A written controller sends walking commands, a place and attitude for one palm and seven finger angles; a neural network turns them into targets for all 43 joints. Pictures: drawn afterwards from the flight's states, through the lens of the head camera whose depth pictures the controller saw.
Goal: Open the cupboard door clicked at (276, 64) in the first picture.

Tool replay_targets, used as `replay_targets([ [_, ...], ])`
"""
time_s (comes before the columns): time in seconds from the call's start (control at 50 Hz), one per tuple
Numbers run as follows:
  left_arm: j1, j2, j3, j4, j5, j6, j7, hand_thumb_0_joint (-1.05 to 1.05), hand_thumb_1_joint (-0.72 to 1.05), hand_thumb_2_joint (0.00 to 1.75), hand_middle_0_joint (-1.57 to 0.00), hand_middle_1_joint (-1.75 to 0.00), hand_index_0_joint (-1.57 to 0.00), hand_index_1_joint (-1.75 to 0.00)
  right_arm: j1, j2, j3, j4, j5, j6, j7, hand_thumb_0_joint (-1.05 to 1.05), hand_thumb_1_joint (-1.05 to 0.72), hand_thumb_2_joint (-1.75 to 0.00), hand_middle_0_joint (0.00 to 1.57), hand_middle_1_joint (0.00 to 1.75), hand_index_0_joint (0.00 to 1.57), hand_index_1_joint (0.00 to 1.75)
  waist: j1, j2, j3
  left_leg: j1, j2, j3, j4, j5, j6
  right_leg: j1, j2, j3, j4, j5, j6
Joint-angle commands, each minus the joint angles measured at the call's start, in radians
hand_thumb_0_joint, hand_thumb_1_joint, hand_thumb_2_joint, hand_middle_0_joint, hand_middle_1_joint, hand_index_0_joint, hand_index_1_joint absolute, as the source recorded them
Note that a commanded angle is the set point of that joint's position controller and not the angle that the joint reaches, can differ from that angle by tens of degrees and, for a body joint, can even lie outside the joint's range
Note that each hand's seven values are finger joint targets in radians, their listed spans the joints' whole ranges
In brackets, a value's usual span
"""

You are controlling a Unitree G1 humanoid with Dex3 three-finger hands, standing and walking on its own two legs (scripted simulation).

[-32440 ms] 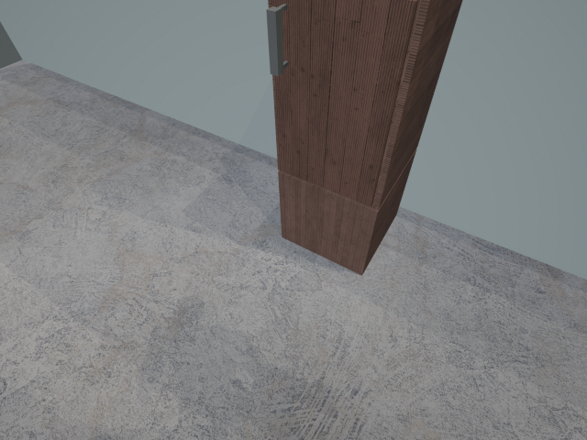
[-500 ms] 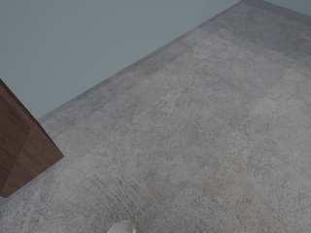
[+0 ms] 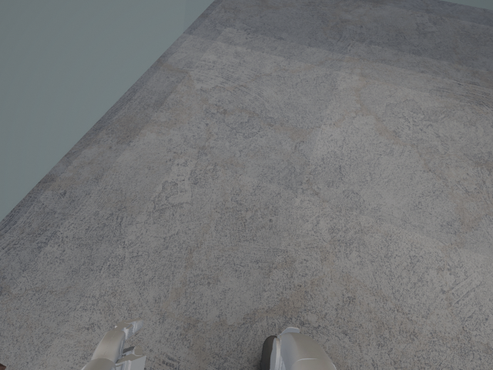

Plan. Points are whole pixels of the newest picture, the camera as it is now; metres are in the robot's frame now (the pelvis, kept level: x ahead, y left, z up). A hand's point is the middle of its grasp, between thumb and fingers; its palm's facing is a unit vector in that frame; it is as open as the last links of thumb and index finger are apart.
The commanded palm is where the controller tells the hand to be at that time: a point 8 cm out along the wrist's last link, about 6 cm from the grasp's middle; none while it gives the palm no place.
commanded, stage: walk to a spot facing it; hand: left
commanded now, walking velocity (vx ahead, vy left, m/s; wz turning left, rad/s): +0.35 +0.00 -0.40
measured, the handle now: out of the picture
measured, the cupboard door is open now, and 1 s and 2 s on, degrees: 45 45 45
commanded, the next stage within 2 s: turn to face it in 0.56 s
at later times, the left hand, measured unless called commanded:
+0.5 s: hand (180, 315) +0.23 +0.13 -0.15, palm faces -0.04 -0.97 -0.22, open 7.3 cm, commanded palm none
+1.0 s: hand (208, 157) +0.61 +0.10 -0.15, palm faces -0.10 -0.97 -0.24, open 7.3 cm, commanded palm none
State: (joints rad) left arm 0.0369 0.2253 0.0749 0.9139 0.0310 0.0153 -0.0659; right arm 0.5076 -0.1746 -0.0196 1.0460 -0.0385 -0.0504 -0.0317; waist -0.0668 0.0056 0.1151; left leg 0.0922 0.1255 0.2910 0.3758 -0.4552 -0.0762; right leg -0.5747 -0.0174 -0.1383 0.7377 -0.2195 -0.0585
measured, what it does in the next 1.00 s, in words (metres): walks ahead: right foot, then left foot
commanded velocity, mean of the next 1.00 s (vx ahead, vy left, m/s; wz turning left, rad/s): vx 0.22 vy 0.00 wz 0.11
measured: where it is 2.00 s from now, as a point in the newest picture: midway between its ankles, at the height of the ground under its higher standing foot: (276, 257)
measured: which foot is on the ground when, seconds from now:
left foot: down 0.00-0.04, up 0.06-0.60, down 0.62-1.00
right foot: up 0.00-0.02, down 0.04-0.62, up 0.64-1.00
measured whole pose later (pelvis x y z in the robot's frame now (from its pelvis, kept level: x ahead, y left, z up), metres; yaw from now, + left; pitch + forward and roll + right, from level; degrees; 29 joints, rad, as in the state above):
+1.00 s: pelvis +0.48 -0.09 +0.01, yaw -5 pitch +1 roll -1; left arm 0.11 0.22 0.07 0.98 0.02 -0.01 0.01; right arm 0.43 -0.15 -0.03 1.12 -0.02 0.00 -0.02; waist -0.06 0.01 0.07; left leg -0.16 0.00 0.02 0.48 -0.34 0.02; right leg -0.47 -0.05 -0.05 0.72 -0.24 0.04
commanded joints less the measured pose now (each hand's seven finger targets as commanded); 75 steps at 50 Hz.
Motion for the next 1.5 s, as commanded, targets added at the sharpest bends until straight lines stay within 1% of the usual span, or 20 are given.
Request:
replay_targets([
  [0.0, 0.368, 0.121, 0.038, 0.042, -0.001, -0.046, 0.021, 0.0, 0.9, 0.9, -0.2, -0.3, -0.2, -0.3, -0.092, -0.206, -0.035, -0.078, 0.025, -0.022, 0.003, 0.0, -0.9, -0.9, 0.2, 0.3, 0.2, 0.3, 0.248, 0.085, -0.229, -0.301, 0.157, -0.022, 0.471, 1.071, 0.068, 0.689, 0.034, 0.005, -0.154, 0.035, -0.096],
  [0.02, 0.486, 0.248, 0.069, 0.063, 0.001, -0.053, 0.038, 0.0, 0.9, 0.9, -0.2, -0.3, -0.2, -0.3, -0.066, -0.128, -0.022, -0.105, 0.048, -0.023, 0.011, 0.0, -0.9, -0.9, 0.2, 0.3, 0.2, 0.3, 0.284, -0.177, -0.363, -0.621, -0.02, -0.027, 0.864, 0.175, 0.022, 0.957, -0.286, 0.495, -0.255, 0.012, -0.218],
  [0.04, 0.474, 0.292, 0.073, 0.065, -0.026, -0.048, 0.055, 0.0, 0.9, 0.9, -0.2, -0.3, -0.2, -0.3, -0.132, -0.116, -0.028, -0.141, 0.052, -0.019, 0.009, 0.0, -0.9, -0.9, 0.2, 0.3, 0.2, 0.3, 0.257, -0.249, -0.371, -0.774, -0.079, -0.185, 1.116, -0.157, 0.031, 0.923, -0.418, 0.8, -0.403, 0.106, -0.271],
  [0.1, 0.216, 0.158, 0.028, 0.007, -0.026, -0.054, 0.07, 0.0, 0.9, 0.9, -0.2, -0.3, -0.2, -0.3, -0.168, -0.096, -0.04, -0.112, 0.028, 0.002, 0.015, 0.0, -0.9, -0.9, 0.2, 0.3, 0.2, 0.3, 0.099, -0.032, -0.079, -0.712, 0.056, -0.302, 1.007, 0.103, 0.035, 0.411, -0.316, 0.491, -0.507, -0.03, -0.169],
  [0.18, 0.194, 0.09, 0.011, 0.023, -0.016, -0.088, 0.065, 0.0, 0.9, 0.9, -0.2, -0.3, -0.2, -0.3, -0.076, -0.041, -0.035, -0.058, 0.01, 0.035, 0.027, 0.0, -0.9, -0.9, 0.2, 0.3, 0.2, 0.3, 0.022, -0.068, -0.096, -0.613, 0.041, -0.263, 0.78, 0.19, 0.025, 0.313, -0.184, 0.277, -0.524, 0.163, -0.115],
  [0.44, 0.49, 0.037, -0.017, 0.169, -0.018, -0.114, 0.095, 0.0, 0.9, 0.9, -0.2, -0.3, -0.2, -0.3, -0.511, -0.043, -0.035, -0.161, 0.025, 0.016, 0.055, 0.0, -0.9, -0.9, 0.2, 0.3, 0.2, 0.3, 0.127, -0.12, -0.039, -0.838, -0.049, -0.202, 0.452, 0.274, 0.048, 0.735, -0.185, 0.307, -0.456, 0.769, -0.055],
  [0.54, 0.474, 0.069, -0.011, 0.193, -0.015, -0.12, 0.104, 0.0, 0.9, 0.9, -0.2, -0.3, -0.2, -0.3, -0.374, -0.059, -0.039, -0.103, 0.019, 0.001, 0.038, 0.0, -0.9, -0.9, 0.2, 0.3, 0.2, 0.3, 0.023, -0.104, -0.098, -0.46, -0.177, -0.107, 0.232, 0.229, 0.115, 0.658, -0.157, 0.248, -0.237, 1.177, -0.036],
  [0.58, 0.446, 0.055, -0.007, 0.168, -0.033, -0.124, 0.098, 0.0, 0.9, 0.9, -0.2, -0.3, -0.2, -0.3, -0.062, -0.169, -0.066, -0.024, 0.0, -0.008, 0.017, 0.0, -0.9, -0.9, 0.2, 0.3, 0.2, 0.3, -0.107, -0.008, -0.272, 0.05, 0.039, -0.38, 0.169, 0.454, 0.227, 0.296, -0.068, 0.189, 0.168, 0.73, 0.014],
  [0.6, 0.504, -0.01, -0.026, 0.154, -0.049, -0.127, 0.084, 0.0, 0.9, 0.9, -0.2, -0.3, -0.2, -0.3, 0.037, -0.246, -0.08, -0.006, -0.008, -0.013, 0.008, 0.0, -0.9, -0.9, 0.2, 0.3, 0.2, 0.3, -0.087, 0.211, -0.427, 0.264, 0.345, -0.752, 0.095, 0.674, 0.375, 0.086, 0.074, 0.132, 0.58, -0.171, 0.029],
  [0.62, 0.439, 0.022, -0.022, 0.137, -0.035, -0.124, 0.092, 0.0, 0.9, 0.9, -0.2, -0.3, -0.2, -0.3, -0.012, -0.225, -0.07, -0.018, 0.014, -0.005, 0.007, 0.0, -0.9, -0.9, 0.2, 0.3, 0.2, 0.3, -0.058, 0.115, -0.356, 0.149, 0.39, -0.803, -0.012, 0.692, 0.399, 0.028, 0.033, 0.2, 0.722, -0.29, 0.003],
  [0.68, 0.342, -0.04, -0.015, 0.127, -0.009, -0.088, 0.078, 0.0, 0.9, 0.9, -0.2, -0.3, -0.2, -0.3, -0.153, -0.083, -0.027, -0.031, 0.017, -0.03, -0.005, 0.0, -0.9, -0.9, 0.2, 0.3, 0.2, 0.3, 0.04, 0.062, -0.008, -0.299, 0.238, -0.531, -0.104, 0.723, 0.294, -0.009, -0.056, 0.194, 0.667, -0.131, 0.05],
  [0.76, 0.408, -0.095, -0.029, 0.141, -0.004, -0.048, 0.07, 0.0, 0.9, 0.9, -0.2, -0.3, -0.2, -0.3, -0.157, -0.074, -0.015, 0.0, 0.024, -0.042, -0.008, 0.0, -0.9, -0.9, 0.2, 0.3, 0.2, 0.3, 0.107, 0.093, -0.104, -0.32, 0.097, -0.297, -0.077, 0.973, 0.226, 0.123, -0.066, 0.118, 0.349, -0.085, 0.088],
  [0.98, 0.159, 0.03, 0.0, 0.017, -0.021, -0.038, 0.074, 0.0, 0.9, 0.9, -0.2, -0.3, -0.2, -0.3, -0.129, -0.154, -0.049, -0.011, 0.018, 0.038, 0.001, 0.0, -0.9, -0.9, 0.2, 0.3, 0.2, 0.3, 0.081, 0.135, -0.096, -0.364, 0.068, -0.458, 0.081, 0.728, 0.17, 0.337, -0.005, 0.056, -0.186, 0.038, 0.101],
  [1.0, 0.208, 0.064, 0.008, 0.026, -0.021, -0.048, 0.078, 0.0, 0.9, 0.9, -0.2, -0.3, -0.2, -0.3, -0.133, -0.142, -0.05, -0.017, 0.026, 0.037, 0.004, 0.0, -0.9, -0.9, 0.2, 0.3, 0.2, 0.3, 0.108, 0.075, -0.14, -0.438, 0.034, -0.445, 0.156, 0.615, 0.13, 0.505, -0.056, 0.097, -0.289, 0.198, 0.092],
  [1.04, 0.351, 0.221, 0.04, 0.047, -0.014, -0.058, 0.098, 0.0, 0.9, 0.9, -0.2, -0.3, -0.2, -0.3, -0.083, -0.075, -0.049, -0.054, 0.043, 0.04, 0.008, 0.0, -0.9, -0.9, 0.2, 0.3, 0.2, 0.3, 0.143, -0.321, -0.324, -0.658, -0.157, -0.247, 0.672, -0.237, 0.026, 0.773, -0.536, 0.445, -0.321, 0.757, -0.104],
  [1.18, 0.142, 0.096, 0.005, -0.026, -0.012, -0.043, 0.107, 0.0, 0.9, 0.9, -0.2, -0.3, -0.2, -0.3, -0.182, -0.041, -0.047, -0.067, 0.026, 0.1, 0.044, 0.0, -0.9, -0.9, 0.2, 0.3, 0.2, 0.3, 0.041, -0.176, -0.139, -0.623, -0.036, -0.245, 0.781, 0.016, 0.005, 0.403, -0.34, 0.048, -0.397, 0.451, -0.037],
  [1.4, 0.176, 0.162, 0.038, -0.045, -0.006, -0.033, 0.086, 0.0, 0.9, 0.9, -0.2, -0.3, -0.2, -0.3, -0.29, -0.123, -0.066, -0.178, 0.019, 0.08, 0.061, 0.0, -0.9, -0.9, 0.2, 0.3, 0.2, 0.3, 0.024, -0.107, -0.184, -0.334, -0.093, -0.142, 0.162, 0.222, 0.042, 0.398, -0.349, -0.087, -0.133, 0.409, 0.023],
  [1.42, 0.167, 0.141, 0.034, -0.062, -0.013, -0.028, 0.08, 0.0, 0.9, 0.9, -0.2, -0.3, -0.2, -0.3, -0.218, -0.203, -0.086, -0.166, 0.013, 0.071, 0.057, 0.0, -0.9, -0.9, 0.2, 0.3, 0.2, 0.3, -0.021, 0.065, -0.244, -0.168, 0.004, -0.279, 0.064, 0.41, 0.09, 0.263, -0.289, -0.111, 0.047, 0.215, 0.078],
  [1.44, 0.138, 0.073, 0.013, -0.108, -0.022, -0.024, 0.072, 0.0, 0.9, 0.9, -0.2, -0.3, -0.2, -0.3, -0.164, -0.322, -0.115, -0.173, 0.008, 0.066, 0.049, 0.0, -0.9, -0.9, 0.2, 0.3, 0.2, 0.3, -0.051, 0.373, -0.26, -0.052, 0.295, -0.676, 0.004, 0.788, 0.24, -0.021, -0.127, -0.086, 0.312, -0.432, 0.159],
  [1.48, 0.07, 0.104, 0.013, -0.143, -0.008, -0.004, 0.078, 0.0, 0.9, 0.9, -0.2, -0.3, -0.2, -0.3, -0.175, -0.341, -0.11, -0.171, 0.012, 0.069, 0.031, 0.0, -0.9, -0.9, 0.2, 0.3, 0.2, 0.3, -0.038, 0.203, -0.257, -0.126, 0.314, -0.637, -0.009, 0.686, 0.315, -0.062, -0.117, 0.11, 0.48, -0.401, 0.133],
])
